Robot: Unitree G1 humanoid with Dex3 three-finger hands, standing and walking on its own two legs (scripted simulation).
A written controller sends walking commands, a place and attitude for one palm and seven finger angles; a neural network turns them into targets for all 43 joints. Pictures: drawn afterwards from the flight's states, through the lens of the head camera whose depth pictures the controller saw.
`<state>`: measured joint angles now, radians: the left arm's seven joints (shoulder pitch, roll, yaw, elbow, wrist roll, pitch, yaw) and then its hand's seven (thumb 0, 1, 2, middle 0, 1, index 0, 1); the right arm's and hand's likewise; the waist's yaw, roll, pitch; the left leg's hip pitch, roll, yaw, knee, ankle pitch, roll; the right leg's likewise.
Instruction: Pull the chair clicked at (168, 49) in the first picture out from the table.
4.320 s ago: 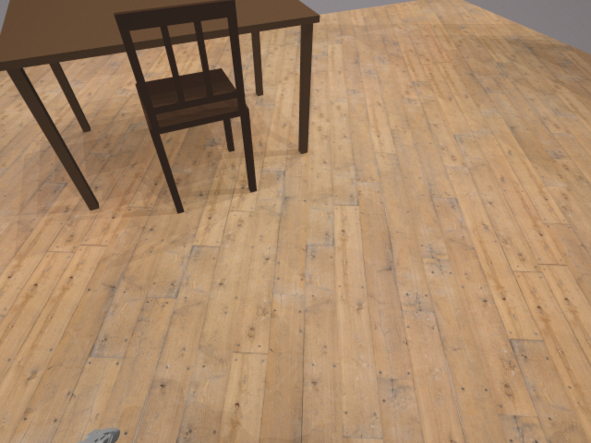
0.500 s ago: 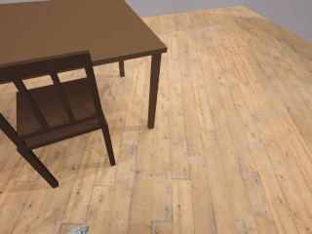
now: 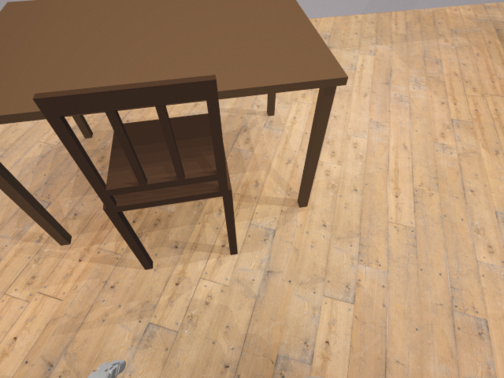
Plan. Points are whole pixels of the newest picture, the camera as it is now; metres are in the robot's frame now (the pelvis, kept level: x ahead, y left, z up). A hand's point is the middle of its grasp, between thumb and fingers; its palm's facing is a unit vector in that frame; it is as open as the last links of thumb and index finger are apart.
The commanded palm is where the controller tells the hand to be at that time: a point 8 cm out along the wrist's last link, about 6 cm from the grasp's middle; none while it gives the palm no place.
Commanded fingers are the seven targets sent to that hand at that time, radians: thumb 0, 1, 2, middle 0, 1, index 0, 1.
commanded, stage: turn to face it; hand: left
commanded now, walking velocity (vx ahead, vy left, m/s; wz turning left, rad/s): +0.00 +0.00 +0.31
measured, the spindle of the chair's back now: (128, 150) +0.64 +0.34 -0.09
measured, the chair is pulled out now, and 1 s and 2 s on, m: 0.00 0.00 0.00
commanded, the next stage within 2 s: take the last steps up to it in 0.18 s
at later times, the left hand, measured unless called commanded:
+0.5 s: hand out of the picture -0.07 +0.16 -0.16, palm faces +0.27 -0.93 -0.24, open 7.4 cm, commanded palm none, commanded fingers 0.00 0.90 0.90 -0.20 -0.30 -0.20 -0.30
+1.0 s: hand out of the picture +0.12 +0.24 -0.18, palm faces +0.20 -0.96 -0.18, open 7.4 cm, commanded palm none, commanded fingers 0.00 0.90 0.90 -0.20 -0.30 -0.20 -0.30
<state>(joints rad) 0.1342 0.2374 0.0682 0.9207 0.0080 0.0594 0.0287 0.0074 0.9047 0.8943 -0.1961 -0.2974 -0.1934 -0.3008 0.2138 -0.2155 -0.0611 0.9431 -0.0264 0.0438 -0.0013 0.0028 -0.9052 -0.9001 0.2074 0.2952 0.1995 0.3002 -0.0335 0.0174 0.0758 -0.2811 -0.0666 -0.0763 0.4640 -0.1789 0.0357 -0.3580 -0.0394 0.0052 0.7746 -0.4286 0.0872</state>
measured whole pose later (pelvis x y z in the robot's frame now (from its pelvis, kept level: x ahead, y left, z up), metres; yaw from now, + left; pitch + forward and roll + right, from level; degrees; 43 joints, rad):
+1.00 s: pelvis +0.08 +0.05 -0.01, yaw +13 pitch +0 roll +1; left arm 0.15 0.17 0.05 1.03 0.02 0.01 -0.01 0.01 0.91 0.89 -0.20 -0.30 -0.19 -0.30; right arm 0.48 -0.10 -0.01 1.16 -0.02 -0.06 -0.04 0.00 -0.91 -0.90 0.21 0.29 0.20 0.30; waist -0.04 -0.01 0.07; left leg 0.14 -0.07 0.07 0.25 -0.38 0.05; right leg -0.55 -0.06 -0.10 0.82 -0.25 -0.02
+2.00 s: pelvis +0.22 +0.05 -0.02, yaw +9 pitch -3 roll -1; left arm 0.28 0.17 0.01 0.99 0.04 -0.01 0.04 0.01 0.90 0.89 -0.20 -0.30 -0.20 -0.30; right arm 0.22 -0.24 -0.06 0.96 -0.02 0.04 0.01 0.00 -0.91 -0.90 0.20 0.29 0.19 0.30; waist -0.03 0.10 0.02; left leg -0.40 0.03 0.02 0.75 -0.35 0.00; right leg -0.21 -0.02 0.00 0.70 -0.43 0.03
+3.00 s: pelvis +0.27 +0.05 +0.00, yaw +9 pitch -1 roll +1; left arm 0.28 0.17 0.00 1.08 0.02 -0.02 0.04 0.00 0.90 0.89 -0.20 -0.30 -0.20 -0.30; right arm 0.21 -0.17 0.00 1.09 -0.01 -0.02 -0.02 0.00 -0.92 -0.90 0.20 0.29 0.20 0.30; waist 0.01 -0.01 0.02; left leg -0.21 0.00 0.03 0.45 -0.23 0.00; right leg -0.08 -0.01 0.04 0.45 -0.36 0.00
